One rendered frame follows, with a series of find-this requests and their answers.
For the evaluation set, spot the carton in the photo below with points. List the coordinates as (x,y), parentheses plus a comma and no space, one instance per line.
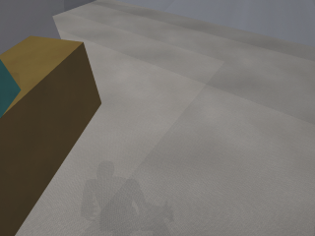
(8,89)

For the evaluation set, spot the pedestal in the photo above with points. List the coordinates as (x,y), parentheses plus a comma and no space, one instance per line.
(57,101)

